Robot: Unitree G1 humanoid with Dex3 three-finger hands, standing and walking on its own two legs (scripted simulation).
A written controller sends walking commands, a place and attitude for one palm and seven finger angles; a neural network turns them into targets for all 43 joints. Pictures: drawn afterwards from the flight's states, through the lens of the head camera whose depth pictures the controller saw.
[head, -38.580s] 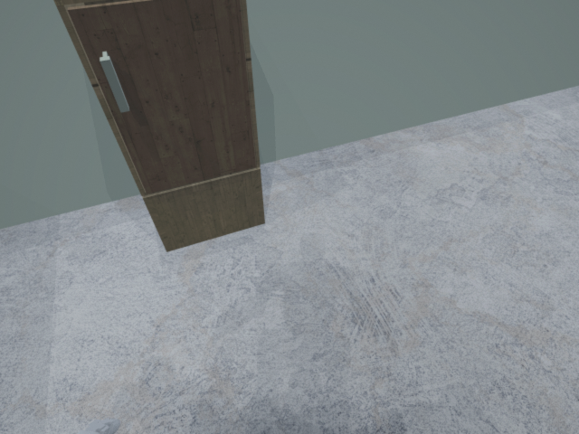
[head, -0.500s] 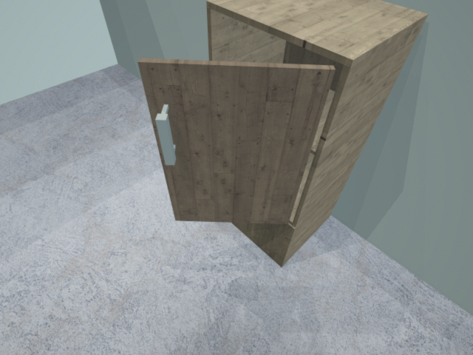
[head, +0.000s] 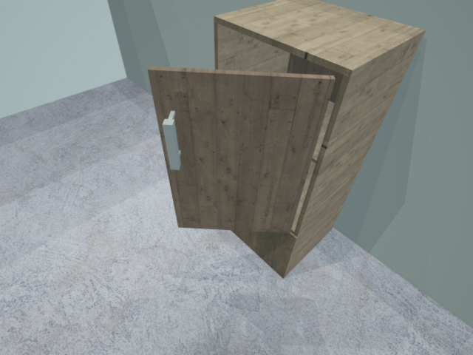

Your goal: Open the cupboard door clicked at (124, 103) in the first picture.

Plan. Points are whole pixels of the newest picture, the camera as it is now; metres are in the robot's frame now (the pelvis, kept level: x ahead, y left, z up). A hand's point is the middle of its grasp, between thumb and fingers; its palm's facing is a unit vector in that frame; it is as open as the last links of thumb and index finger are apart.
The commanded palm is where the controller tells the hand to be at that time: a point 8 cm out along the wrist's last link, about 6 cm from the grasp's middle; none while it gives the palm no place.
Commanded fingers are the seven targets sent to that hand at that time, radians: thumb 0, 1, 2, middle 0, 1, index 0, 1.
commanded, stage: look again from close up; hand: left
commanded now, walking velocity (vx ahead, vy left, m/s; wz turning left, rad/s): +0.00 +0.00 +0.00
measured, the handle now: (173, 140) +0.59 +0.20 +0.03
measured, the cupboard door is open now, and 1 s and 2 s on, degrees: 44 44 44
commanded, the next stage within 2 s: raise the hand with hooked fingers in 0.16 s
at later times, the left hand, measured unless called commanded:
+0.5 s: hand (137, 312) +0.19 +0.18 -0.01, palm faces +0.21 -0.98 -0.06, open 7.7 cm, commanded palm +0.11 +0.23 -0.05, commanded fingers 0.00 0.60 0.77 -0.22 -0.50 -0.22 -0.50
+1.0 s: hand (130, 308) +0.20 +0.20 -0.03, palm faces +0.01 -1.00 -0.05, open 10.5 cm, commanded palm +0.17 +0.25 -0.02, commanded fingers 0.00 0.01 0.52 -0.26 -0.87 -0.26 -0.87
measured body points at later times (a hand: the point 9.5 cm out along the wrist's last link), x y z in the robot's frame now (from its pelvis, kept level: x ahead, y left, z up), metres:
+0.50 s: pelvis -0.02 -0.02 -0.03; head -0.01 -0.02 +0.42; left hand +0.17 +0.23 +0.00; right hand +0.13 -0.26 -0.12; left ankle +0.05 +0.08 -0.73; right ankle +0.03 -0.14 -0.73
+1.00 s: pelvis +0.02 -0.04 -0.08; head +0.08 -0.03 +0.37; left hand +0.20 +0.25 -0.02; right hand +0.23 -0.24 -0.16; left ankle +0.05 +0.08 -0.73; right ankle +0.03 -0.14 -0.73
